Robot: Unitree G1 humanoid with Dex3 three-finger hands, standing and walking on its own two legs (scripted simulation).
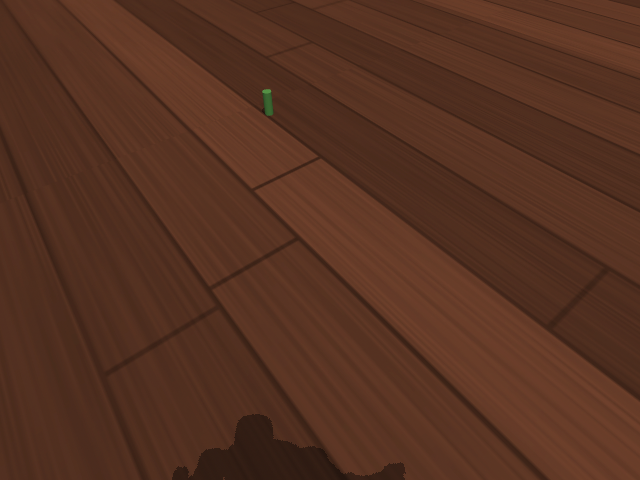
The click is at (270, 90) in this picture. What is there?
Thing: slim round
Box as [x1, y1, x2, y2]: [262, 89, 273, 115]
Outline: 265,89 262,91 265,114 270,115 273,113 271,93 269,89
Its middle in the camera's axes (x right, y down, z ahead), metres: -0.29 -0.81 +2.33
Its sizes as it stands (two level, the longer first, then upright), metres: 0.052 0.052 0.143
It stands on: the floor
